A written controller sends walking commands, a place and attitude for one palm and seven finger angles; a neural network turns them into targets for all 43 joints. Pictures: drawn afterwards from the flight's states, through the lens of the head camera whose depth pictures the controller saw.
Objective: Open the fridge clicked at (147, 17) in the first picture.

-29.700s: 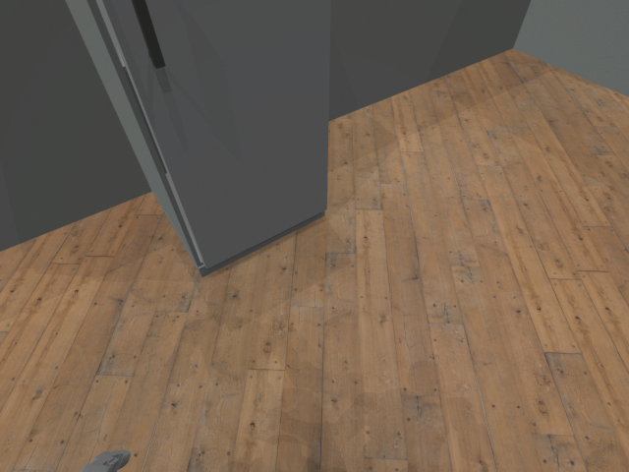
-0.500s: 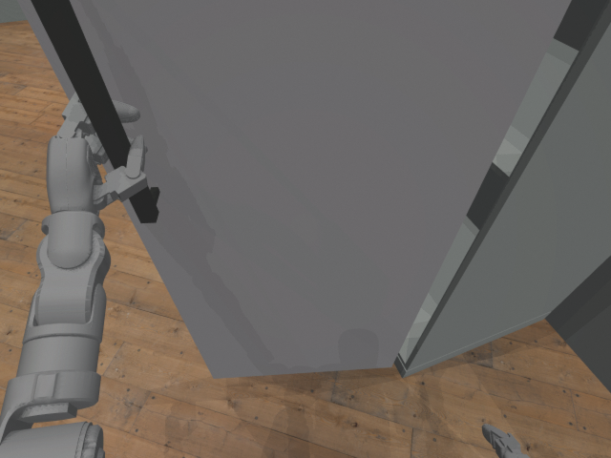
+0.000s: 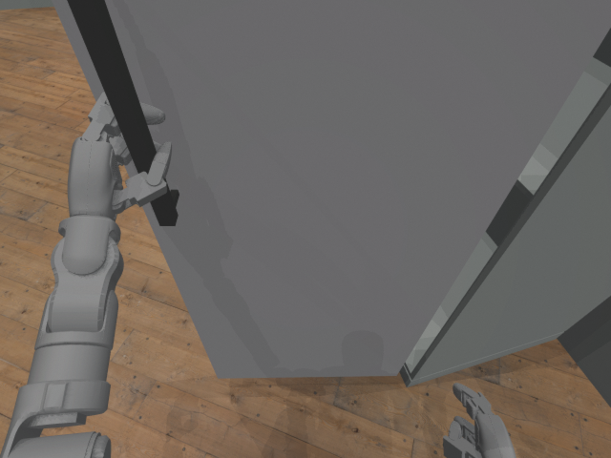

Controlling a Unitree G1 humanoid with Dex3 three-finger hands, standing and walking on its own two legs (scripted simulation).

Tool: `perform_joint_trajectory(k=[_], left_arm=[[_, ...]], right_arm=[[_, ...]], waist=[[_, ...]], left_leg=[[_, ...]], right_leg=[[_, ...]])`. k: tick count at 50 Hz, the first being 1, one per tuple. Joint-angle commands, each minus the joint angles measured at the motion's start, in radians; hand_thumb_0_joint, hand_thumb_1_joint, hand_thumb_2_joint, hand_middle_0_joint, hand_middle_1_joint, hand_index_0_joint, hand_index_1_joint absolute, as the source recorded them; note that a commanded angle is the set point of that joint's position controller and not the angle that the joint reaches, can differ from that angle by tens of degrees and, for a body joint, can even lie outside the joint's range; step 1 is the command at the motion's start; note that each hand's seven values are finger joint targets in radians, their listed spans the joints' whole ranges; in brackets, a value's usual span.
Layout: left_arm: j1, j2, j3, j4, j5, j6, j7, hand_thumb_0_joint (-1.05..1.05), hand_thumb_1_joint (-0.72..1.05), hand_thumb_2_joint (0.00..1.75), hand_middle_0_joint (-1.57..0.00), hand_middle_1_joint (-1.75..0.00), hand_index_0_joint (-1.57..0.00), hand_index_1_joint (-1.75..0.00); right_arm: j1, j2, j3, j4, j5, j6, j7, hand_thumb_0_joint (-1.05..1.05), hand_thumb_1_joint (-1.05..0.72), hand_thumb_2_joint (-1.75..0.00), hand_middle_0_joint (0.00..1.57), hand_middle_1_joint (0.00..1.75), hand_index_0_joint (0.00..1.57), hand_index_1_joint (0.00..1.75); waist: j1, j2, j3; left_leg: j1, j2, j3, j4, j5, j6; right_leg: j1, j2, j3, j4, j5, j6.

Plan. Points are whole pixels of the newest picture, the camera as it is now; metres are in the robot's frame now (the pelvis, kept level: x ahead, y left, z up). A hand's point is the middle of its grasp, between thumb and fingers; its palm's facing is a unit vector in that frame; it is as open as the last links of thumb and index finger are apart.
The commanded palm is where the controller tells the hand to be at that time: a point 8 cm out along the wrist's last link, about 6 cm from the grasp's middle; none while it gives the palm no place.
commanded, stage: loosen the grip on the handle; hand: left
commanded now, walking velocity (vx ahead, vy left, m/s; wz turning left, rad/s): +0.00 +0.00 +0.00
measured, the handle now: (139, 117) +0.41 +0.23 +0.24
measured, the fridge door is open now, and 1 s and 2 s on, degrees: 75 72 72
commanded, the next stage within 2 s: slip the hand off the handle in 0.52 s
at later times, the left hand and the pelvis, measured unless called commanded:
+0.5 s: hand (160, 174) +0.37 +0.21 +0.19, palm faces +0.27 -0.94 -0.21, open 14.3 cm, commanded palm +0.33 +0.25 +0.19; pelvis +0.01 -0.03 -0.01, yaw +1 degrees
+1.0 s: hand (109, 181) +0.36 +0.26 +0.19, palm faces +0.33 -0.92 -0.21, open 14.7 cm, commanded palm +0.32 +0.30 +0.19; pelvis +0.04 -0.01 -0.01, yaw +1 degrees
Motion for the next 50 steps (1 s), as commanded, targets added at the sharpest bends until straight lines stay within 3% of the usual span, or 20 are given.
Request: perform_joint_trajectory(k=[1, 3, 5, 7, 9, 10, 13, 16, 18, 21, 26, 28, 30, 31, 35, 42, 46, 47, 48, 50], left_arm=[[-0.206, 0.193, 0.222, -0.098, -0.075, -0.03, -0.026, 0.0, 0.42, 0.67, -0.45, -1.4, -0.45, -1.4], [-0.277, 0.138, 0.152, -0.055, -0.082, -0.077, -0.006, 0.0, 0.17, 0.55, -0.45, -1.4, -0.45, -1.4], [-0.318, 0.184, 0.171, -0.022, -0.065, -0.145, 0.019, 0.0, -0.07, 0.43, -0.45, -1.4, -0.45, -1.4], [-0.353, 0.212, 0.155, -0.001, -0.041, -0.196, 0.032, 0.0, -0.31, 0.32, -0.45, -1.4, -0.45, -1.4], [-0.398, 0.232, 0.13, 0.0, -0.021, -0.226, 0.033, 0.0, -0.55, 0.2, -0.42, -1.37, -0.42, -1.37], [-0.404, 0.277, 0.162, 0.024, -0.014, -0.232, 0.036, 0.0, -0.55, 0.2, -0.41, -1.35, -0.41, -1.35], [-0.455, 0.265, 0.118, 0.051, -0.022, -0.235, 0.012, 0.0, -0.55, 0.2, -0.37, -1.3, -0.37, -1.3], [-0.441, 0.265, 0.125, 0.063, -0.054, -0.238, -0.012, 0.0, -0.55, 0.2, -0.33, -1.25, -0.33, -1.25], [-0.435, 0.261, 0.128, 0.015, -0.074, -0.236, -0.021, 0.0, -0.55, 0.2, -0.3, -1.22, -0.3, -1.22], [-0.376, 0.248, 0.143, 0.014, -0.097, -0.225, -0.025, 0.0, -0.55, 0.2, -0.26, -1.17, -0.26, -1.17], [-0.27, 0.241, 0.183, -0.08, -0.103, -0.21, -0.024, 0.0, -0.55, 0.2, -0.25, -1.15, -0.25, -1.15], [-0.225, 0.222, 0.179, -0.138, -0.107, -0.203, -0.028, 0.0, -0.55, 0.2, -0.25, -1.15, -0.25, -1.15], [-0.216, 0.227, 0.192, -0.137, -0.105, -0.189, -0.027, 0.0, -0.55, 0.2, -0.25, -1.15, -0.25, -1.15], [-0.307, 0.247, 0.191, -0.098, -0.105, -0.181, -0.023, 0.0, -0.55, 0.2, -0.25, -1.15, -0.25, -1.15], [-0.237, 0.289, 0.258, -0.106, -0.102, -0.167, -0.032, 0.0, -0.55, 0.2, -0.25, -1.15, -0.25, -1.15], [-0.229, 0.266, 0.232, -0.215, -0.104, -0.18, -0.075, 0.0, -0.55, 0.2, -0.25, -1.15, -0.25, -1.15], [-0.224, 0.255, 0.214, -0.19, -0.124, -0.186, -0.121, 0.0, -0.55, 0.2, -0.25, -1.15, -0.25, -1.15], [-0.227, 0.281, 0.237, -0.183, -0.128, -0.184, -0.131, 0.0, -0.55, 0.2, -0.25, -1.15, -0.25, -1.15], [-0.234, 0.257, 0.208, -0.183, -0.132, -0.181, -0.145, 0.0, -0.55, 0.2, -0.25, -1.15, -0.25, -1.15], [-0.23, 0.304, 0.253, -0.174, -0.145, -0.174, -0.156, 0.0, -0.55, 0.2, -0.25, -1.15, -0.25, -1.15]], right_arm=[[0.033, -0.159, -0.055, -0.132, 0.006, -0.11, 0.015, 0.0, -0.9, -0.9, 0.2, 0.3, 0.2, 0.3], [-0.004, -0.159, -0.041, -0.144, 0.006, -0.114, 0.012, 0.0, -0.9, -0.9, 0.2, 0.3, 0.2, 0.3], [-0.01, -0.175, -0.041, -0.148, 0.004, -0.119, 0.012, 0.0, -0.9, -0.9, 0.2, 0.3, 0.2, 0.3], [-0.019, -0.176, -0.037, -0.16, 0.001, -0.123, 0.013, 0.0, -0.9, -0.9, 0.2, 0.3, 0.2, 0.3], [-0.024, -0.175, -0.032, -0.162, 0.0, -0.127, 0.01, 0.0, -0.9, -0.9, 0.2, 0.3, 0.2, 0.3], [-0.015, -0.184, -0.033, -0.152, -0.001, -0.124, 0.007, 0.0, -0.9, -0.9, 0.2, 0.3, 0.2, 0.3], [0.0, -0.185, -0.03, -0.144, 0.0, -0.126, -0.004, 0.0, -0.9, -0.9, 0.2, 0.3, 0.2, 0.3], [0.004, -0.189, -0.032, -0.132, 0.004, -0.128, -0.012, 0.0, -0.9, -0.9, 0.2, 0.3, 0.2, 0.3], [-0.004, -0.185, -0.033, -0.132, 0.004, -0.133, -0.014, 0.0, -0.9, -0.9, 0.2, 0.3, 0.2, 0.3], [0.009, -0.19, -0.033, -0.122, 0.003, -0.135, -0.015, 0.0, -0.9, -0.9, 0.2, 0.3, 0.2, 0.3], [0.034, -0.188, -0.042, -0.122, -0.008, -0.131, -0.005, 0.0, -0.9, -0.9, 0.2, 0.3, 0.2, 0.3], [0.029, -0.182, -0.041, -0.137, -0.008, -0.128, 0.002, 0.0, -0.9, -0.9, 0.2, 0.3, 0.2, 0.3], [0.032, -0.183, -0.042, -0.13, -0.008, -0.121, 0.001, 0.0, -0.9, -0.9, 0.2, 0.3, 0.2, 0.3], [0.036, -0.187, -0.037, -0.118, -0.004, -0.114, -0.004, 0.0, -0.9, -0.9, 0.2, 0.3, 0.2, 0.3], [0.032, -0.179, -0.039, -0.131, -0.007, -0.095, -0.009, 0.0, -0.9, -0.9, 0.2, 0.3, 0.2, 0.3], [0.025, -0.167, -0.036, -0.153, -0.009, -0.087, -0.004, 0.0, -0.9, -0.9, 0.2, 0.3, 0.2, 0.3], [0.031, -0.175, -0.037, -0.142, -0.006, -0.088, -0.012, 0.0, -0.9, -0.9, 0.2, 0.3, 0.2, 0.3], [0.032, -0.178, -0.037, -0.137, -0.005, -0.086, -0.016, 0.0, -0.9, -0.9, 0.2, 0.3, 0.2, 0.3], [0.026, -0.175, -0.034, -0.141, -0.003, -0.087, -0.019, 0.0, -0.9, -0.9, 0.2, 0.3, 0.2, 0.3], [0.028, -0.183, -0.034, -0.136, -0.001, -0.086, -0.027, 0.0, -0.9, -0.9, 0.2, 0.3, 0.2, 0.3]], waist=[[0.058, 0.296, -0.471], [0.015, 0.019, -0.289], [0.004, -0.088, -0.211], [0.003, -0.078, -0.196], [-0.004, -0.018, -0.197], [-0.005, -0.021, -0.193], [-0.023, -0.03, -0.211], [-0.019, -0.029, -0.231], [-0.009, 0.011, -0.267], [-0.004, -0.017, -0.261], [0.024, -0.024, -0.354], [0.035, -0.014, -0.37], [0.03, -0.027, -0.342], [-0.003, -0.031, -0.3], [0.035, 0.005, -0.353], [0.028, 0.067, -0.399], [0.006, 0.041, -0.354], [0.006, 0.046, -0.351], [0.003, 0.071, -0.338], [0.011, 0.065, -0.337]], left_leg=[[0.319, -0.03, -0.059, -0.032, 0.381, -0.041], [0.107, -0.03, -0.05, -0.061, 0.062, -0.006], [0.025, -0.025, -0.055, -0.073, -0.096, 0.01], [-0.011, -0.037, -0.04, -0.061, -0.192, 0.021], [-0.028, -0.053, -0.023, -0.039, -0.229, 0.026], [-0.038, -0.052, -0.027, -0.03, -0.232, 0.029], [-0.061, -0.064, -0.028, -0.007, -0.231, 0.034], [-0.069, -0.07, -0.035, 0.01, -0.212, 0.037], [-0.055, -0.073, -0.037, 0.019, -0.179, 0.037], [-0.051, -0.068, -0.044, 0.029, -0.104, 0.039], [-0.016, -0.071, -0.041, 0.055, 0.091, 0.04], [-0.009, -0.074, -0.036, 0.059, 0.129, 0.037], [-0.011, -0.069, -0.037, 0.062, 0.142, 0.037], [-0.025, -0.069, -0.038, 0.064, 0.109, 0.036], [-0.009, -0.07, -0.039, 0.069, 0.156, 0.035], [0.043, -0.063, -0.051, 0.082, 0.237, 0.032], [0.041, -0.059, -0.061, 0.089, 0.224, 0.033], [0.042, -0.058, -0.065, 0.086, 0.208, 0.03], [0.043, -0.06, -0.068, 0.082, 0.193, 0.029], [0.036, -0.058, -0.073, 0.081, 0.183, 0.029]], right_leg=[[0.059, 0.031, -0.089, -0.016, 0.184, -0.049], [0.016, 0.038, -0.085, -0.046, 0.047, -0.039], [-0.027, 0.038, -0.074, -0.058, -0.092, -0.033], [-0.061, 0.032, -0.047, -0.066, -0.205, -0.029], [-0.08, 0.025, -0.019, -0.076, -0.276, -0.029], [-0.082, 0.023, -0.011, -0.079, -0.287, -0.029], [-0.084, 0.021, 0.01, -0.084, -0.321, -0.024], [-0.07, 0.019, 0.022, -0.085, -0.314, -0.023], [-0.049, 0.019, 0.028, -0.077, -0.271, -0.027], [-0.037, 0.021, 0.016, -0.064, -0.172, -0.026], [0.041, 0.027, -0.015, 0.012, 0.134, -0.026], [0.054, 0.028, -0.023, 0.03, 0.197, -0.025], [0.043, 0.033, -0.032, 0.031, 0.208, -0.025], [0.004, 0.031, -0.027, 0.017, 0.181, -0.018], [0.042, 0.033, -0.032, 0.04, 0.226, -0.027], [0.037, 0.045, -0.046, 0.068, 0.287, -0.034], [-0.005, 0.051, -0.052, 0.062, 0.267, -0.032], [-0.011, 0.052, -0.052, 0.059, 0.244, -0.034], [-0.023, 0.051, -0.053, 0.057, 0.223, -0.035], [-0.018, 0.051, -0.052, 0.053, 0.205, -0.039]])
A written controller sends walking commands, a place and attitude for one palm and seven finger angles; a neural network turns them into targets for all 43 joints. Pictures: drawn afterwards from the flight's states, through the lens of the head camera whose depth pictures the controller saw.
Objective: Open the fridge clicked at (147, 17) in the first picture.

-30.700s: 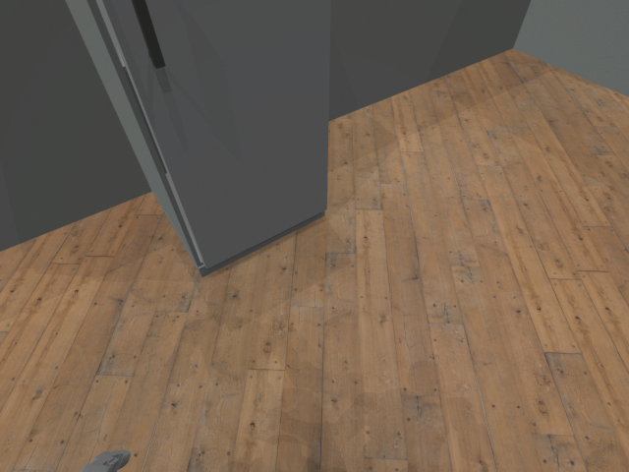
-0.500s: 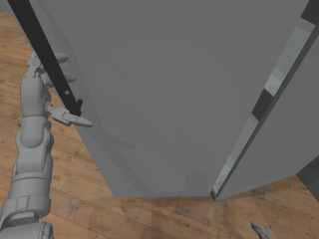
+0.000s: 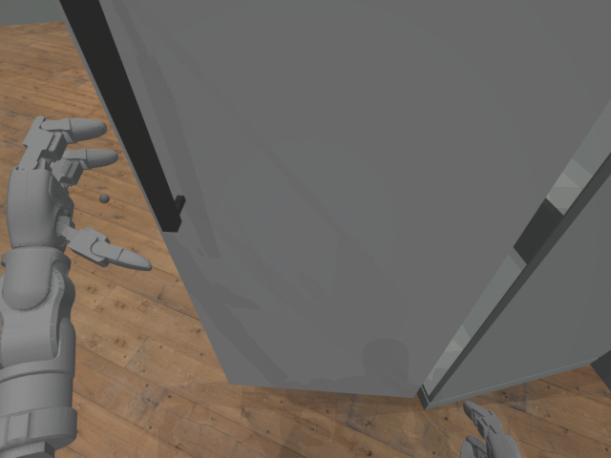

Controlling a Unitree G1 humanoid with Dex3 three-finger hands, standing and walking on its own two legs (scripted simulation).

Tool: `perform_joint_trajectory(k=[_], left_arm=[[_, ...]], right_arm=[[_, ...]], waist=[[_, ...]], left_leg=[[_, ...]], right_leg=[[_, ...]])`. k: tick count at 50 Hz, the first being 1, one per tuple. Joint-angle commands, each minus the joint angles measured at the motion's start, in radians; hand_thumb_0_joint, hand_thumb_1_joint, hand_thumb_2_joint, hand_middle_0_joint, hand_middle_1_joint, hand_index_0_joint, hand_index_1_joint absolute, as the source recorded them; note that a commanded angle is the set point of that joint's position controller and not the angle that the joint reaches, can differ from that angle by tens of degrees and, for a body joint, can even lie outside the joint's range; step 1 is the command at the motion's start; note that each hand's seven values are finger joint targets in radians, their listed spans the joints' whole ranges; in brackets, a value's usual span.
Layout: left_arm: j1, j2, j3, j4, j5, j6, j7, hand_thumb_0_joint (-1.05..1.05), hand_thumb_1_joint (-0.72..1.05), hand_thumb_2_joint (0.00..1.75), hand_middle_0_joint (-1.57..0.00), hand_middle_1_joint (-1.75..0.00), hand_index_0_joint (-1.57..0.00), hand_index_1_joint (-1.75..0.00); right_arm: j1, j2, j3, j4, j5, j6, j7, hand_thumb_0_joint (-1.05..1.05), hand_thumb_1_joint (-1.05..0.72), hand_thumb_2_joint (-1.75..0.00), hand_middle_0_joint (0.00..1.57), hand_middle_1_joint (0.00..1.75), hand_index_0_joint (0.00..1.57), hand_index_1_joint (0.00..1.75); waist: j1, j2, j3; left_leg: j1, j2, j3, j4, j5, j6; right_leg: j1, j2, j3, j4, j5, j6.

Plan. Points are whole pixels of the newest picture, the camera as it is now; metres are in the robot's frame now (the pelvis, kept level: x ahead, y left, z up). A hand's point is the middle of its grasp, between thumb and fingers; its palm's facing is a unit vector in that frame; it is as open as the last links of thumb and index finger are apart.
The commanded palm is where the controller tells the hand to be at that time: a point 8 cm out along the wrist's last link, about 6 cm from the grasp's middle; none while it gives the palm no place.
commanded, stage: slip the hand off the handle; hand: left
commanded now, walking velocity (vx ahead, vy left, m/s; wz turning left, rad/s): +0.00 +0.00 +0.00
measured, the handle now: (140, 123) +0.39 +0.23 +0.25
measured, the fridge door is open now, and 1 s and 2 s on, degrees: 72 72 72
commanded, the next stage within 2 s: draw the hand back to the body in 0.90 s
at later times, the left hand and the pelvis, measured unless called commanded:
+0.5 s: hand (68, 230) +0.29 +0.28 +0.19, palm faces +0.29 -0.94 -0.19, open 14.7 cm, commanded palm +0.24 +0.32 +0.20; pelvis -0.02 +0.00 +0.00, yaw +0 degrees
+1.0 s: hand (39, 296) +0.21 +0.27 +0.19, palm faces +0.30 -0.93 -0.22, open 14.7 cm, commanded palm +0.17 +0.31 +0.20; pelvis -0.02 +0.00 +0.00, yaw +1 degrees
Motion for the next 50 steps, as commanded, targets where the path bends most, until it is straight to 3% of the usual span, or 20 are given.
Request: perform_joint_trajectory(k=[1, 6, 8, 10, 11, 13, 16, 20, 21, 24, 25, 27, 32, 35, 38, 42, 45, 47, 50], left_arm=[[-0.353, 0.247, 0.067, -0.21, -0.033, -0.049, -0.034, 0.0, -0.55, 0.2, -0.25, -1.15, -0.25, -1.15], [-0.351, 0.302, 0.122, -0.172, -0.049, -0.056, -0.049, 0.0, -0.55, 0.2, -0.25, -1.15, -0.25, -1.15], [-0.379, 0.3, 0.113, -0.181, -0.049, -0.065, -0.057, 0.0, -0.55, 0.2, -0.25, -1.15, -0.25, -1.15], [-0.357, 0.346, 0.159, -0.138, -0.055, -0.067, -0.059, 0.0, -0.55, 0.2, -0.25, -1.15, -0.25, -1.15], [-0.344, 0.307, 0.131, -0.141, -0.061, -0.069, -0.069, 0.0, -0.55, 0.2, -0.25, -1.15, -0.25, -1.15], [-0.287, 0.288, 0.121, -0.169, -0.073, -0.068, -0.081, 0.0, -0.55, 0.2, -0.25, -1.15, -0.25, -1.15], [-0.227, 0.284, 0.128, -0.206, -0.085, -0.065, -0.084, 0.0, -0.55, 0.2, -0.25, -1.15, -0.25, -1.15], [-0.184, 0.323, 0.184, -0.259, -0.104, -0.057, -0.078, 0.0, -0.55, 0.2, -0.25, -1.15, -0.25, -1.15], [-0.176, 0.293, 0.159, -0.268, -0.107, -0.053, -0.08, 0.0, -0.55, 0.2, -0.25, -1.15, -0.25, -1.15], [-0.193, 0.296, 0.156, -0.319, -0.105, -0.06, -0.074, 0.0, -0.55, 0.2, -0.25, -1.15, -0.25, -1.15], [-0.167, 0.307, 0.169, -0.327, -0.106, -0.06, -0.071, 0.0, -0.55, 0.2, -0.25, -1.15, -0.25, -1.15], [-0.152, 0.264, 0.129, -0.345, -0.106, -0.06, -0.075, 0.0, -0.55, 0.2, -0.25, -1.15, -0.25, -1.15], [-0.123, 0.239, 0.097, -0.376, -0.107, -0.036, -0.07, 0.0, -0.55, 0.2, -0.25, -1.15, -0.25, -1.15], [-0.016, 0.285, 0.169, -0.396, -0.119, -0.027, -0.068, 0.0, -0.55, 0.2, -0.25, -1.15, -0.25, -1.15], [0.056, 0.236, 0.15, -0.507, -0.136, -0.033, -0.076, 0.0, -0.55, 0.2, -0.25, -1.15, -0.25, -1.15], [0.129, 0.21, 0.139, -0.547, -0.147, -0.019, -0.072, 0.0, -0.55, 0.2, -0.25, -1.15, -0.25, -1.15], [0.213, 0.208, 0.148, -0.584, -0.156, -0.003, -0.077, 0.0, -0.55, 0.2, -0.25, -1.15, -0.25, -1.15], [0.163, 0.186, 0.12, -0.624, -0.158, -0.001, -0.077, 0.0, -0.55, 0.2, -0.25, -1.15, -0.25, -1.15], [0.142, 0.204, 0.131, -0.606, -0.16, -0.004, -0.077, 0.0, -0.55, 0.2, -0.25, -1.15, -0.25, -1.15]], right_arm=[[-0.047, -0.139, -0.047, -0.135, 0.003, -0.049, -0.022, 0.0, -0.9, -0.9, 0.2, 0.3, 0.2, 0.3], [-0.046, -0.145, -0.043, -0.133, 0.002, -0.05, -0.03, 0.0, -0.9, -0.9, 0.2, 0.3, 0.2, 0.3], [-0.045, -0.144, -0.041, -0.137, 0.0, -0.053, -0.03, 0.0, -0.9, -0.9, 0.2, 0.3, 0.2, 0.3], [-0.037, -0.154, -0.043, -0.134, -0.001, -0.05, -0.034, 0.0, -0.9, -0.9, 0.2, 0.3, 0.2, 0.3], [-0.044, -0.148, -0.041, -0.143, 0.001, -0.052, -0.032, 0.0, -0.9, -0.9, 0.2, 0.3, 0.2, 0.3], [-0.049, -0.146, -0.04, -0.159, 0.003, -0.056, -0.026, 0.0, -0.9, -0.9, 0.2, 0.3, 0.2, 0.3], [-0.057, -0.148, -0.039, -0.17, 0.004, -0.061, -0.021, 0.0, -0.9, -0.9, 0.2, 0.3, 0.2, 0.3], [-0.071, -0.151, -0.038, -0.177, 0.003, -0.064, -0.025, 0.0, -0.9, -0.9, 0.2, 0.3, 0.2, 0.3], [-0.082, -0.145, -0.034, -0.182, 0.006, -0.068, -0.025, 0.0, -0.9, -0.9, 0.2, 0.3, 0.2, 0.3], [-0.085, -0.144, -0.032, -0.179, 0.003, -0.077, -0.031, 0.0, -0.9, -0.9, 0.2, 0.3, 0.2, 0.3], [-0.086, -0.147, -0.034, -0.179, 0.001, -0.08, -0.033, 0.0, -0.9, -0.9, 0.2, 0.3, 0.2, 0.3], [-0.095, -0.14, -0.028, -0.177, 0.004, -0.089, -0.033, 0.0, -0.9, -0.9, 0.2, 0.3, 0.2, 0.3], [-0.101, -0.141, -0.024, -0.171, 0.004, -0.109, -0.041, 0.0, -0.9, -0.9, 0.2, 0.3, 0.2, 0.3], [-0.106, -0.143, -0.023, -0.176, -0.001, -0.109, -0.039, 0.0, -0.9, -0.9, 0.2, 0.3, 0.2, 0.3], [-0.12, -0.126, -0.017, -0.193, -0.004, -0.119, -0.026, 0.0, -0.9, -0.9, 0.2, 0.3, 0.2, 0.3], [-0.119, -0.127, -0.015, -0.19, -0.006, -0.128, -0.024, 0.0, -0.9, -0.9, 0.2, 0.3, 0.2, 0.3], [-0.122, -0.128, -0.014, -0.194, -0.009, -0.131, -0.026, 0.0, -0.9, -0.9, 0.2, 0.3, 0.2, 0.3], [-0.125, -0.123, -0.011, -0.191, -0.007, -0.137, -0.031, 0.0, -0.9, -0.9, 0.2, 0.3, 0.2, 0.3], [-0.12, -0.129, -0.013, -0.173, -0.009, -0.146, -0.045, 0.0, -0.9, -0.9, 0.2, 0.3, 0.2, 0.3]], waist=[[-0.025, 0.051, -0.248], [-0.017, 0.035, -0.235], [-0.018, 0.065, -0.251], [-0.014, 0.02, -0.243], [-0.014, 0.031, -0.24], [0.001, 0.057, -0.251], [0.006, 0.035, -0.245], [0.015, 0.02, -0.217], [0.01, 0.04, -0.198], [0.003, 0.058, -0.2], [0.006, 0.036, -0.2], [0.002, 0.069, -0.187], [-0.004, 0.055, -0.163], [0.026, 0.019, -0.184], [0.037, 0.058, -0.212], [0.029, 0.028, -0.146], [0.039, 0.019, -0.13], [0.023, 0.04, -0.123], [0.013, 0.009, -0.101]], left_leg=[[0.148, -0.042, 0.019, -0.06, 0.289, 0.037], [0.125, -0.042, 0.007, -0.062, 0.258, 0.035], [0.132, -0.043, 0.001, -0.061, 0.253, 0.032], [0.109, -0.041, 0.001, -0.06, 0.231, 0.036], [0.106, -0.044, 0.003, -0.063, 0.224, 0.035], [0.111, -0.045, 0.0, -0.062, 0.225, 0.034], [0.101, -0.043, 0.001, -0.064, 0.214, 0.035], [0.081, -0.043, 0.007, -0.07, 0.167, 0.036], [0.077, -0.046, 0.009, -0.074, 0.143, 0.036], [0.089, -0.046, 0.001, -0.077, 0.12, 0.036], [0.087, -0.044, 0.004, -0.07, 0.121, 0.04], [0.089, -0.046, 0.0, -0.076, 0.106, 0.036], [0.092, -0.046, -0.011, -0.082, 0.063, 0.038], [0.086, -0.047, -0.004, -0.075, 0.11, 0.039], [0.108, -0.051, 0.003, -0.07, 0.169, 0.034], [0.097, -0.049, 0.003, -0.072, 0.158, 0.034], [0.088, -0.05, 0.004, -0.074, 0.146, 0.035], [0.1, -0.053, 0.001, -0.076, 0.132, 0.034], [0.095, -0.052, 0.0, -0.07, 0.106, 0.038]], right_leg=[[0.056, 0.039, -0.016, -0.064, 0.312, -0.026], [0.048, 0.041, -0.019, -0.063, 0.271, -0.028], [0.043, 0.043, -0.019, -0.057, 0.256, -0.031], [0.047, 0.045, -0.018, -0.063, 0.238, -0.029], [0.047, 0.042, -0.018, -0.062, 0.237, -0.027], [0.053, 0.043, -0.02, -0.056, 0.236, -0.031], [0.057, 0.043, -0.022, -0.055, 0.23, -0.029], [0.061, 0.042, -0.017, -0.068, 0.185, -0.026], [0.046, 0.04, -0.014, -0.074, 0.162, -0.025], [0.034, 0.042, -0.014, -0.076, 0.13, -0.027], [0.04, 0.043, -0.012, -0.078, 0.13, -0.025], [0.027, 0.042, -0.014, -0.079, 0.113, -0.027], [0.012, 0.04, -0.015, -0.091, 0.074, -0.024], [0.066, 0.035, -0.012, -0.086, 0.127, -0.025], [0.092, 0.035, -0.02, -0.069, 0.201, -0.026], [0.069, 0.038, -0.024, -0.078, 0.196, -0.022], [0.079, 0.034, -0.023, -0.085, 0.184, -0.021], [0.056, 0.034, -0.023, -0.09, 0.165, -0.019], [0.043, 0.032, -0.013, -0.108, 0.134, -0.016]])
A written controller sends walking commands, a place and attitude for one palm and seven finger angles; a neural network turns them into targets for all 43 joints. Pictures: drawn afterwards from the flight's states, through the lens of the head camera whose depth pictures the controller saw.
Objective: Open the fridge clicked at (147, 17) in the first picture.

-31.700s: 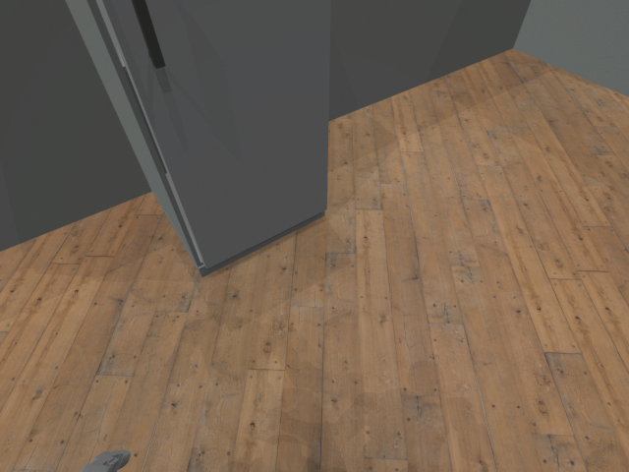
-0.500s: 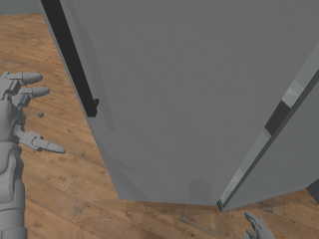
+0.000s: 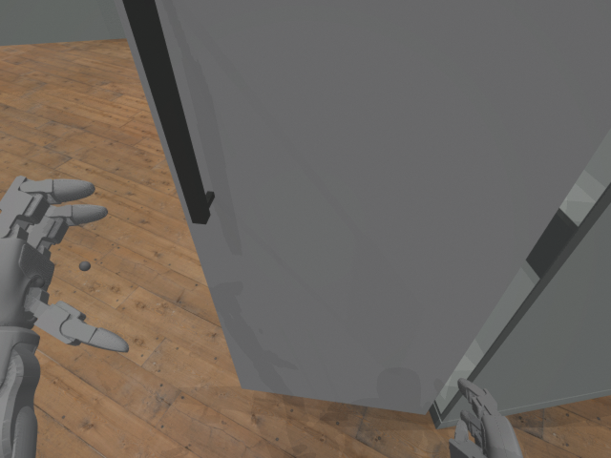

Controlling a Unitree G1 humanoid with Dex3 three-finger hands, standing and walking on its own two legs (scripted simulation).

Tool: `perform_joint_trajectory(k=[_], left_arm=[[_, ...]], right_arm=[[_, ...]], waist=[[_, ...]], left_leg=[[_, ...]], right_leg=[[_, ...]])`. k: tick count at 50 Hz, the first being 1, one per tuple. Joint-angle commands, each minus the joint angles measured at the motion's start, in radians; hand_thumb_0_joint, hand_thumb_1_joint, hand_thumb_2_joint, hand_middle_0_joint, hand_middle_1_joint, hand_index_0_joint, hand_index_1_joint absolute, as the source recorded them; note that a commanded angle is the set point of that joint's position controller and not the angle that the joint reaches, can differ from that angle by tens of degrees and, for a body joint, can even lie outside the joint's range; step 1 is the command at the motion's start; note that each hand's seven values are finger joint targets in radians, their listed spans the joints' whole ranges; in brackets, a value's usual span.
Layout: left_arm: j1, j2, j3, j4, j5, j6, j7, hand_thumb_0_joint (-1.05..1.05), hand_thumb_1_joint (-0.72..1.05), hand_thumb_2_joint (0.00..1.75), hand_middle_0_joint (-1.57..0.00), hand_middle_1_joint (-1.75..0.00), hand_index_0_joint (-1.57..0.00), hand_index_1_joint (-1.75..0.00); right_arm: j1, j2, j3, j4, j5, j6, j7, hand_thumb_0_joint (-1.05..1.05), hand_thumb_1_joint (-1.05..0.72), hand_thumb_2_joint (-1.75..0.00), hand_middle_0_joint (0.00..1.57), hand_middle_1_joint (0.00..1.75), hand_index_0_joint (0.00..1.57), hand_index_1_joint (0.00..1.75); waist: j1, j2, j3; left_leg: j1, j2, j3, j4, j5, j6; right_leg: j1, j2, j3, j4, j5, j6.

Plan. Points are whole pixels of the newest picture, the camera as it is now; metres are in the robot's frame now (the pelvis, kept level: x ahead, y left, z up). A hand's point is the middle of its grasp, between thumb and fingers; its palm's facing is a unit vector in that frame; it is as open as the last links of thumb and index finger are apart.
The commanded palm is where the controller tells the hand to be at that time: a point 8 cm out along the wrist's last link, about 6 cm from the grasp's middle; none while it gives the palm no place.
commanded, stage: draw the hand back to the body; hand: left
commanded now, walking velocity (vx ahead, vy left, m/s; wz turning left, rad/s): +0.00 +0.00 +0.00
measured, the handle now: (181, 120) +0.42 +0.22 +0.25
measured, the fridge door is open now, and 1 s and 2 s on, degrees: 72 72 72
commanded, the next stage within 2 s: step back with the hand held close in 1.60 s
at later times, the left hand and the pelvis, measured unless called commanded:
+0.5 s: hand (73, 281) +0.21 +0.27 +0.19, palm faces +0.26 -0.96 -0.03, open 14.6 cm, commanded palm +0.17 +0.30 +0.20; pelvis +0.00 +0.00 +0.01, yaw +1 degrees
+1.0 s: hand (75, 283) +0.22 +0.27 +0.18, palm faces +0.45 -0.82 -0.36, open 11.0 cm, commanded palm +0.17 +0.31 +0.19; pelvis +0.01 +0.01 +0.02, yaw -2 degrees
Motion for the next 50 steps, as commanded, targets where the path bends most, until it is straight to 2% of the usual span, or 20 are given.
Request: perform_joint_trajectory(k=[1, 2, 3, 4, 8, 11, 15, 17, 19, 26, 27, 28, 29, 30, 33, 35, 41, 42, 46, 50], left_arm=[[-0.255, 0.242, 0.112, -0.19, -0.02, -0.057, 0.008, 0.0, -0.55, 0.2, -0.25, -1.15, -0.25, -1.15], [-0.245, 0.189, 0.109, -0.07, -0.142, 0.088, -0.032, 0.0, -0.55, 0.2, -0.25, -1.15, -0.25, -1.15], [-0.335, 0.195, 0.084, -0.187, -0.149, 0.149, -0.053, 0.0, -0.55, 0.2, -0.25, -1.15, -0.25, -1.15], [-0.339, 0.244, 0.128, -0.201, -0.159, 0.21, -0.059, 0.0, -0.55, 0.2, -0.25, -1.15, -0.25, -1.15], [-0.275, 0.212, 0.066, -0.289, -0.137, 0.443, -0.072, 0.0, -0.55, 0.2, -0.25, -1.15, -0.25, -1.15], [-0.205, 0.224, 0.119, -0.35, -0.13, 0.472, -0.038, 0.0, -0.55, 0.2, -0.25, -1.15, -0.25, -1.15], [-0.159, 0.233, 0.19, -0.275, -0.151, 0.468, -0.011, 0.0, -0.55, 0.2, -0.25, -1.15, -0.25, -1.15], [-0.214, 0.194, 0.138, -0.267, -0.137, 0.479, -0.008, 0.0, -0.55, 0.2, -0.25, -1.15, -0.25, -1.15], [-0.211, 0.195, 0.124, -0.277, -0.121, 0.486, -0.008, 0.0, -0.55, 0.2, -0.25, -1.15, -0.25, -1.15], [-0.256, 0.21, 0.103, -0.341, -0.106, 0.448, -0.029, 0.0, -0.37, 0.29, -0.24, -1.04, -0.24, -1.04], [-0.279, 0.333, 0.125, -0.402, 0.065, 0.322, 0.138, 0.0, -0.33, 0.31, -0.24, -1.02, -0.24, -1.02], [-0.168, 0.219, 0.069, -0.295, 0.075, 0.281, 0.196, 0.0, -0.3, 0.32, -0.24, -1.0, -0.24, -1.0], [-0.091, 0.192, 0.046, -0.297, 0.099, 0.244, 0.231, 0.0, -0.26, 0.34, -0.24, -0.98, -0.24, -0.98], [-0.056, 0.21, 0.063, -0.318, 0.114, 0.214, 0.255, 0.0, -0.22, 0.36, -0.24, -0.96, -0.24, -0.96], [-0.03, 0.2, 0.05, -0.376, 0.148, 0.144, 0.295, 0.0, -0.12, 0.41, -0.24, -0.89, -0.24, -0.89], [0.013, 0.203, 0.055, -0.364, 0.161, 0.118, 0.31, 0.0, -0.04, 0.44, -0.23, -0.85, -0.23, -0.85], [0.062, 0.189, 0.049, -0.362, 0.185, 0.075, 0.328, 0.0, 0.17, 0.55, -0.22, -0.73, -0.22, -0.73], [0.065, 0.179, 0.039, -0.372, 0.188, 0.07, 0.328, 0.0, 0.21, 0.57, -0.22, -0.7, -0.22, -0.7], [0.099, 0.177, 0.046, -0.351, 0.191, 0.065, 0.327, 0.0, 0.36, 0.64, -0.22, -0.62, -0.22, -0.62], [0.143, 0.182, 0.056, -0.382, 0.198, 0.061, 0.325, 0.0, 0.5, 0.71, -0.21, -0.53, -0.21, -0.53]], right_arm=[[-0.103, -0.121, -0.045, -0.142, -0.003, -0.068, -0.023, 0.0, -0.9, -0.9, 0.2, 0.3, 0.2, 0.3], [-0.137, -0.123, -0.035, -0.135, 0.036, -0.078, -0.039, 0.0, -0.9, -0.9, 0.2, 0.3, 0.2, 0.3], [-0.162, -0.117, -0.025, -0.154, 0.045, -0.091, -0.052, 0.0, -0.9, -0.9, 0.2, 0.3, 0.2, 0.3], [-0.164, -0.122, -0.023, -0.154, 0.045, -0.105, -0.065, 0.0, -0.9, -0.9, 0.2, 0.3, 0.2, 0.3], [-0.174, -0.113, -0.002, -0.172, 0.059, -0.139, -0.064, 0.0, -0.9, -0.9, 0.2, 0.3, 0.2, 0.3], [-0.173, -0.108, -0.002, -0.174, 0.05, -0.142, -0.045, 0.0, -0.9, -0.9, 0.2, 0.3, 0.2, 0.3], [-0.177, -0.115, -0.011, -0.153, 0.047, -0.124, -0.033, 0.0, -0.9, -0.9, 0.2, 0.3, 0.2, 0.3], [-0.179, -0.11, -0.009, -0.153, 0.053, -0.114, -0.032, 0.0, -0.9, -0.9, 0.2, 0.3, 0.2, 0.3], [-0.182, -0.11, -0.008, -0.162, 0.052, -0.112, -0.033, 0.0, -0.9, -0.9, 0.2, 0.3, 0.2, 0.3], [-0.177, -0.113, -0.007, -0.161, 0.048, -0.136, -0.047, 0.0, -0.9, -0.9, 0.2, 0.3, 0.2, 0.3], [-0.19, -0.108, -0.023, -0.151, -0.001, -0.142, -0.032, 0.0, -0.9, -0.9, 0.2, 0.3, 0.2, 0.3], [-0.183, -0.103, -0.02, -0.13, -0.006, -0.144, -0.029, 0.0, -0.9, -0.9, 0.2, 0.3, 0.2, 0.3], [-0.166, -0.096, -0.023, -0.125, -0.01, -0.137, -0.023, 0.0, -0.9, -0.9, 0.2, 0.3, 0.2, 0.3], [-0.164, -0.107, -0.034, -0.118, -0.015, -0.13, -0.019, 0.0, -0.9, -0.9, 0.2, 0.3, 0.2, 0.3], [-0.155, -0.096, -0.039, -0.117, -0.022, -0.116, -0.014, 0.0, -0.9, -0.9, 0.2, 0.3, 0.2, 0.3], [-0.152, -0.102, -0.046, -0.107, -0.027, -0.11, -0.014, 0.0, -0.9, -0.9, 0.2, 0.3, 0.2, 0.3], [-0.153, -0.101, -0.058, -0.099, -0.031, -0.089, -0.02, 0.0, -0.9, -0.9, 0.2, 0.3, 0.2, 0.3], [-0.157, -0.098, -0.058, -0.101, -0.031, -0.085, -0.019, 0.0, -0.9, -0.9, 0.2, 0.3, 0.2, 0.3], [-0.153, -0.097, -0.061, -0.099, -0.032, -0.07, -0.017, 0.0, -0.9, -0.9, 0.2, 0.3, 0.2, 0.3], [-0.154, -0.098, -0.067, -0.106, -0.035, -0.06, -0.01, 0.0, -0.9, -0.9, 0.2, 0.3, 0.2, 0.3]], waist=[[-0.026, -0.004, -0.109], [-0.015, 0.013, -0.143], [-0.012, 0.064, -0.147], [-0.003, 0.05, -0.167], [0.007, 0.086, -0.15], [0.009, -0.002, -0.119], [0.015, -0.037, -0.074], [-0.003, 0.003, -0.044], [-0.001, 0.032, -0.044], [-0.011, 0.035, -0.062], [-0.005, 0.025, 0.054], [-0.021, 0.021, 0.081], [-0.016, -0.004, 0.065], [-0.006, -0.03, 0.023], [-0.009, 0.077, -0.059], [-0.009, 0.02, -0.05], [-0.012, -0.013, -0.037], [-0.011, 0.016, -0.029], [-0.01, -0.001, 0.002], [-0.001, 0.04, -0.029]], left_leg=[[0.057, -0.048, 0.024, -0.101, 0.089, 0.037], [0.072, -0.045, 0.017, -0.141, 0.034, 0.034], [0.106, -0.047, 0.014, -0.152, 0.041, 0.038], [0.12, -0.047, 0.004, -0.161, 0.064, 0.04], [0.168, -0.046, -0.001, -0.188, 0.153, 0.049], [0.17, -0.043, -0.001, -0.187, 0.192, 0.048], [0.161, -0.043, 0.005, -0.194, 0.155, 0.042], [0.163, -0.042, 0.011, -0.205, 0.126, 0.042], [0.168, -0.046, 0.013, -0.213, 0.102, 0.044], [0.19, -0.045, 0.007, -0.212, 0.093, 0.049], [0.127, -0.06, 0.032, -0.216, 0.068, 0.043], [0.132, -0.057, 0.036, -0.218, 0.045, 0.039], [0.147, -0.047, 0.031, -0.228, 0.042, 0.043], [0.163, -0.045, 0.035, -0.234, 0.066, 0.047], [0.213, -0.043, 0.049, -0.254, 0.096, 0.049], [0.219, -0.036, 0.046, -0.264, 0.122, 0.052], [0.249, -0.03, 0.049, -0.295, 0.164, 0.055], [0.252, -0.031, 0.053, -0.296, 0.172, 0.054], [0.248, -0.028, 0.05, -0.314, 0.181, 0.052], [0.265, -0.028, 0.053, -0.314, 0.242, 0.047]], right_leg=[[-0.003, 0.033, 0.013, -0.128, 0.114, -0.015], [0.055, 0.021, 0.021, -0.167, 0.076, -0.021], [0.068, 0.016, 0.019, -0.18, 0.083, -0.017], [0.093, 0.018, 0.015, -0.18, 0.103, -0.02], [0.113, 0.018, -0.017, -0.176, 0.204, -0.023], [0.113, 0.026, -0.027, -0.187, 0.228, -0.018], [0.094, 0.034, -0.015, -0.218, 0.164, -0.013], [0.067, 0.029, -0.014, -0.227, 0.125, -0.01], [0.064, 0.03, -0.012, -0.232, 0.093, -0.012], [0.081, 0.03, -0.007, -0.244, 0.084, -0.011], [0.032, 0.028, 0.03, -0.324, 0.036, -0.002], [0.025, 0.018, 0.015, -0.317, 0.016, -0.007], [0.047, 0.013, 0.009, -0.303, 0.016, -0.007], [0.082, 0.016, 0.009, -0.306, 0.043, -0.008], [0.142, 0.007, 0.014, -0.279, 0.096, -0.01], [0.157, 0.012, 0.01, -0.288, 0.122, -0.009], [0.183, 0.015, 0.001, -0.296, 0.16, -0.007], [0.183, 0.014, 0.003, -0.295, 0.171, -0.008], [0.192, 0.017, -0.001, -0.302, 0.18, -0.009], [0.22, 0.021, -0.002, -0.295, 0.239, -0.013]])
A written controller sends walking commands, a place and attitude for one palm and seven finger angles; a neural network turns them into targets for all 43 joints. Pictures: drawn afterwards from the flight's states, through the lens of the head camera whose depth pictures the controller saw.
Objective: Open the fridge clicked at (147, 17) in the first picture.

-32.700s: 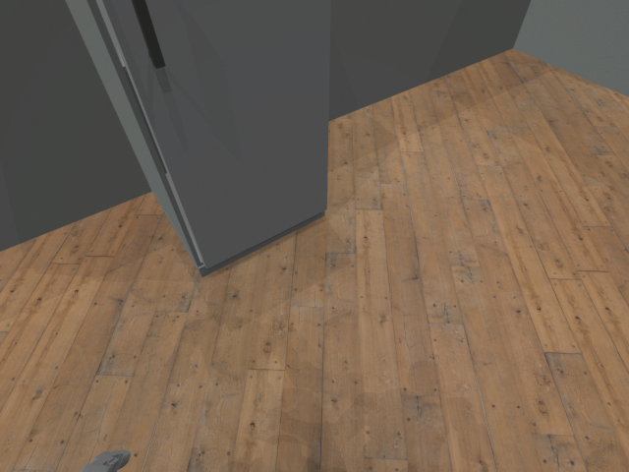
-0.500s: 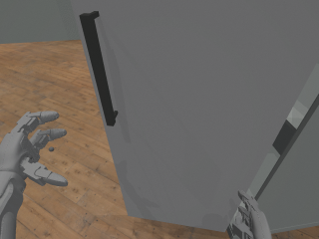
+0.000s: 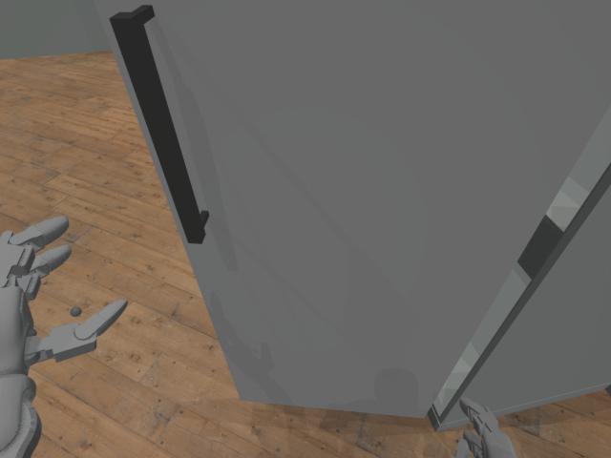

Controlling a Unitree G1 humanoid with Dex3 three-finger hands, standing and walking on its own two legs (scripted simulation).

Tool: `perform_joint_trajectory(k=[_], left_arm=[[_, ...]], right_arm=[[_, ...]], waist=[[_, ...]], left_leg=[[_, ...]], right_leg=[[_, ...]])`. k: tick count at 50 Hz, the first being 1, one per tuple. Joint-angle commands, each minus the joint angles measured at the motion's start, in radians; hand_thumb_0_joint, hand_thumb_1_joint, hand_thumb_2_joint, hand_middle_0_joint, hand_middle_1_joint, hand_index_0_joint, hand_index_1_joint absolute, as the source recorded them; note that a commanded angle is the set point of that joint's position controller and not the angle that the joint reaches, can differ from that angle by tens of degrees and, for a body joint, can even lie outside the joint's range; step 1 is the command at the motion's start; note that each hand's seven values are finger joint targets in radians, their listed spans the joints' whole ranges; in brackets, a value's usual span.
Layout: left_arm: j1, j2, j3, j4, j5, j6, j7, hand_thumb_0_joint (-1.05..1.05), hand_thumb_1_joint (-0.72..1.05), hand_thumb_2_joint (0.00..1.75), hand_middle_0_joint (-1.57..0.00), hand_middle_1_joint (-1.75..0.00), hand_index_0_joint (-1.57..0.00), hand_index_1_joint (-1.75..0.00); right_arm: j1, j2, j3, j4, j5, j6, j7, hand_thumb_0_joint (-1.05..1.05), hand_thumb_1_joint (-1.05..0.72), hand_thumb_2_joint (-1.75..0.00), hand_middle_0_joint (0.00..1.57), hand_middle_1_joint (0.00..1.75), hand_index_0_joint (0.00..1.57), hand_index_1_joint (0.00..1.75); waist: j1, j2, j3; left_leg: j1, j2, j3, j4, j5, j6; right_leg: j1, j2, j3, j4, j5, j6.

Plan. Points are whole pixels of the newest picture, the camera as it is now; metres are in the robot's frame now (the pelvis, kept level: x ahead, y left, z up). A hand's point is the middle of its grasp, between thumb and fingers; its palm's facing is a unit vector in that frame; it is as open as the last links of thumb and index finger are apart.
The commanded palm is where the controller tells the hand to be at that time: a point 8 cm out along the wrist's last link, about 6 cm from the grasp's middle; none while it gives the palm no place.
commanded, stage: draw the hand back to the body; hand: left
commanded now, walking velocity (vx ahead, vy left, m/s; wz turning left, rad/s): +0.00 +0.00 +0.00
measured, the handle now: (175, 144) +0.40 +0.22 +0.23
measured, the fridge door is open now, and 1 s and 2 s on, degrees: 72 72 72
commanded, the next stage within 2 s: step back with the hand held close in 0.60 s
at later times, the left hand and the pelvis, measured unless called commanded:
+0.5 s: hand (70, 314) +0.20 +0.27 +0.16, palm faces +0.49 -0.80 -0.35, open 7.5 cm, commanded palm +0.15 +0.30 +0.17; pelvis +0.01 +0.00 +0.00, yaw +0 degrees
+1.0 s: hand (70, 327) +0.19 +0.27 +0.15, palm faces +0.38 -0.80 -0.47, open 7.4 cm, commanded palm +0.12 +0.31 +0.17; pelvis -0.02 +0.01 +0.00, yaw -1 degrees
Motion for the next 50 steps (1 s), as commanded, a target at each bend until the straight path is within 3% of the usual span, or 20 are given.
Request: perform_joint_trajectory(k=[1, 4, 6, 9, 11, 13, 15, 17, 19, 21, 25, 28, 30, 36, 37, 38, 39, 42, 45, 50], left_arm=[[-0.077, 0.185, 0.116, -0.236, 0.004, -0.066, 0.014, 0.0, 0.54, 0.73, -0.21, -0.51, -0.21, -0.51], [-0.075, 0.186, 0.119, -0.24, 0.004, -0.062, 0.013, 0.0, 0.65, 0.78, -0.21, -0.45, -0.21, -0.45], [-0.068, 0.178, 0.113, -0.229, 0.003, -0.053, 0.01, 0.0, 0.72, 0.81, -0.21, -0.41, -0.21, -0.41], [-0.057, 0.183, 0.123, -0.23, 0.003, -0.049, 0.01, 0.0, 0.83, 0.87, -0.2, -0.34, -0.2, -0.34], [-0.06, 0.177, 0.116, -0.248, 0.004, -0.045, 0.008, 0.0, 0.9, 0.9, -0.2, -0.3, -0.2, -0.3], [-0.085, 0.185, 0.115, -0.267, 0.008, -0.043, 0.012, 0.0, 0.9, 0.9, -0.2, -0.3, -0.2, -0.3], [-0.084, 0.187, 0.113, -0.264, 0.01, -0.038, 0.013, 0.0, 0.9, 0.9, -0.2, -0.3, -0.2, -0.3], [-0.098, 0.176, 0.101, -0.268, 0.009, -0.032, 0.014, 0.0, 0.9, 0.9, -0.2, -0.3, -0.2, -0.3], [-0.101, 0.177, 0.104, -0.257, 0.009, -0.033, 0.015, 0.0, 0.9, 0.9, -0.2, -0.3, -0.2, -0.3], [-0.098, 0.176, 0.107, -0.25, 0.01, -0.031, 0.015, 0.0, 0.9, 0.9, -0.2, -0.3, -0.2, -0.3], [-0.079, 0.185, 0.116, -0.243, 0.007, -0.033, 0.013, 0.0, 0.9, 0.9, -0.2, -0.3, -0.2, -0.3], [-0.084, 0.179, 0.112, -0.248, 0.005, -0.034, 0.012, 0.0, 0.9, 0.9, -0.2, -0.3, -0.2, -0.3], [-0.071, 0.185, 0.118, -0.23, 0.003, -0.033, 0.01, 0.0, 0.9, 0.9, -0.2, -0.3, -0.2, -0.3], [-0.123, 0.197, 0.117, -0.301, 0.006, -0.048, 0.013, 0.0, 0.9, 0.9, -0.2, -0.3, -0.2, -0.3], [-0.253, 0.336, 0.248, -0.374, 0.018, -0.098, 0.028, 0.0, 0.9, 0.9, -0.2, -0.3, -0.2, -0.3], [-0.116, 0.242, 0.184, -0.255, 0.017, -0.099, 0.02, 0.0, 0.9, 0.9, -0.2, -0.3, -0.2, -0.3], [-0.044, 0.201, 0.15, -0.231, 0.022, -0.099, 0.014, 0.0, 0.9, 0.9, -0.2, -0.3, -0.2, -0.3], [0.054, 0.191, 0.152, -0.257, 0.022, -0.116, 0.016, 0.0, 0.9, 0.9, -0.2, -0.3, -0.2, -0.3], [0.111, 0.224, 0.188, -0.302, 0.016, -0.126, 0.023, 0.0, 0.9, 0.9, -0.2, -0.3, -0.2, -0.3], [0.123, 0.263, 0.224, -0.369, 0.011, -0.137, 0.037, 0.0, 0.9, 0.9, -0.2, -0.3, -0.2, -0.3]], right_arm=[[-0.152, -0.113, -0.041, -0.189, -0.005, -0.055, 0.0, 0.0, -0.9, -0.9, 0.2, 0.3, 0.2, 0.3], [-0.15, -0.111, -0.044, -0.195, -0.005, -0.043, 0.003, 0.0, -0.9, -0.9, 0.2, 0.3, 0.2, 0.3], [-0.151, -0.111, -0.042, -0.198, -0.004, -0.036, 0.004, 0.0, -0.9, -0.9, 0.2, 0.3, 0.2, 0.3], [-0.147, -0.108, -0.043, -0.203, -0.007, -0.025, 0.003, 0.0, -0.9, -0.9, 0.2, 0.3, 0.2, 0.3], [-0.148, -0.108, -0.043, -0.205, -0.005, -0.02, 0.004, 0.0, -0.9, -0.9, 0.2, 0.3, 0.2, 0.3], [-0.148, -0.107, -0.041, -0.206, -0.008, -0.019, 0.005, 0.0, -0.9, -0.9, 0.2, 0.3, 0.2, 0.3], [-0.148, -0.112, -0.043, -0.205, -0.009, -0.019, 0.002, 0.0, -0.9, -0.9, 0.2, 0.3, 0.2, 0.3], [-0.15, -0.108, -0.039, -0.205, -0.008, -0.015, 0.003, 0.0, -0.9, -0.9, 0.2, 0.3, 0.2, 0.3], [-0.153, -0.107, -0.04, -0.207, -0.008, -0.014, 0.003, 0.0, -0.9, -0.9, 0.2, 0.3, 0.2, 0.3], [-0.155, -0.107, -0.038, -0.204, -0.008, -0.012, 0.002, 0.0, -0.9, -0.9, 0.2, 0.3, 0.2, 0.3], [-0.16, -0.109, -0.042, -0.206, -0.009, -0.01, 0.001, 0.0, -0.9, -0.9, 0.2, 0.3, 0.2, 0.3], [-0.164, -0.102, -0.039, -0.207, -0.008, -0.007, 0.002, 0.0, -0.9, -0.9, 0.2, 0.3, 0.2, 0.3], [-0.165, -0.107, -0.042, -0.205, -0.009, -0.009, 0.0, 0.0, -0.9, -0.9, 0.2, 0.3, 0.2, 0.3], [-0.17, -0.104, -0.04, -0.208, -0.008, -0.02, -0.001, 0.0, -0.9, -0.9, 0.2, 0.3, 0.2, 0.3], [-0.173, -0.122, -0.032, -0.249, 0.001, 0.006, 0.006, 0.0, -0.9, -0.9, 0.2, 0.3, 0.2, 0.3], [-0.172, -0.105, -0.033, -0.217, -0.004, 0.026, 0.007, 0.0, -0.9, -0.9, 0.2, 0.3, 0.2, 0.3], [-0.161, -0.106, -0.039, -0.226, -0.005, 0.041, 0.012, 0.0, -0.9, -0.9, 0.2, 0.3, 0.2, 0.3], [-0.137, -0.117, -0.055, -0.258, -0.004, 0.069, 0.014, 0.0, -0.9, -0.9, 0.2, 0.3, 0.2, 0.3], [-0.134, -0.123, -0.066, -0.283, 0.001, 0.089, 0.011, 0.0, -0.9, -0.9, 0.2, 0.3, 0.2, 0.3], [-0.131, -0.124, -0.073, -0.312, 0.009, 0.104, 0.004, 0.0, -0.9, -0.9, 0.2, 0.3, 0.2, 0.3]], waist=[[0.015, 0.035, -0.099], [0.012, -0.001, -0.093], [0.01, 0.021, -0.066], [0.012, -0.004, -0.081], [0.01, 0.022, -0.094], [0.008, 0.043, -0.101], [0.009, 0.013, -0.099], [0.006, 0.039, -0.094], [0.006, 0.005, -0.075], [0.008, 0.035, -0.077], [0.014, -0.01, -0.091], [0.012, 0.022, -0.08], [0.013, -0.013, -0.066], [0.012, 0.049, -0.101], [-0.03, -0.002, -0.009], [-0.038, -0.081, -0.008], [-0.038, -0.102, -0.021], [-0.042, -0.023, -0.13], [-0.041, -0.006, -0.207], [-0.045, -0.012, -0.22]], left_leg=[[0.029, -0.013, 0.012, -0.08, 0.169, 0.029], [0.03, -0.012, 0.013, -0.08, 0.172, 0.027], [0.026, -0.01, 0.016, -0.085, 0.176, 0.027], [0.031, -0.013, 0.017, -0.08, 0.187, 0.028], [0.041, -0.012, 0.019, -0.078, 0.219, 0.027], [0.047, -0.016, 0.017, -0.077, 0.216, 0.024], [0.051, -0.014, 0.017, -0.077, 0.224, 0.027], [0.052, -0.015, 0.016, -0.078, 0.214, 0.024], [0.043, -0.015, 0.013, -0.084, 0.189, 0.024], [0.045, -0.015, 0.013, -0.088, 0.188, 0.023], [0.047, -0.015, 0.015, -0.086, 0.19, 0.028], [0.045, -0.018, 0.022, -0.083, 0.177, 0.028], [0.042, -0.015, 0.019, -0.086, 0.17, 0.03], [0.06, -0.021, 0.022, -0.084, 0.161, 0.03], [-0.03, -0.01, 0.012, -0.042, 0.115, 0.046], [-0.036, -0.014, 0.001, -0.015, 0.112, 0.045], [-0.035, -0.012, 0.007, 0.008, 0.127, 0.043], [-0.015, 0.005, 0.007, 0.012, 0.284, 0.038], [-0.001, 0.02, 0.002, 0.012, 0.398, 0.035], [-0.059, 0.029, -0.011, -0.004, 0.357, 0.035]], right_leg=[[0.008, 0.028, -0.034, -0.063, 0.158, -0.03], [0.003, 0.034, -0.036, -0.066, 0.158, -0.029], [-0.001, 0.032, -0.034, -0.072, 0.163, -0.028], [0.007, 0.035, -0.036, -0.068, 0.178, -0.029], [0.019, 0.032, -0.036, -0.067, 0.203, -0.029], [0.016, 0.034, -0.036, -0.068, 0.2, -0.03], [0.015, 0.036, -0.04, -0.074, 0.206, -0.03], [0.01, 0.034, -0.036, -0.073, 0.195, -0.03], [0.005, 0.037, -0.04, -0.076, 0.174, -0.029], [0.01, 0.034, -0.039, -0.078, 0.169, -0.03], [0.021, 0.037, -0.039, -0.085, 0.177, -0.029], [0.014, 0.034, -0.035, -0.089, 0.171, -0.027], [0.008, 0.036, -0.038, -0.1, 0.163, -0.026], [0.021, 0.031, -0.03, -0.102, 0.155, -0.026], [-0.084, -0.006, 0.036, -0.158, 0.205, -0.023], [-0.107, -0.026, 0.036, -0.163, 0.209, -0.024], [-0.126, -0.036, 0.045, -0.16, 0.226, -0.026], [-0.085, -0.038, 0.017, -0.083, 0.346, -0.02], [-0.059, -0.027, 0.001, -0.032, 0.414, -0.01], [-0.059, -0.01, 0.003, 0.002, 0.374, -0.001]])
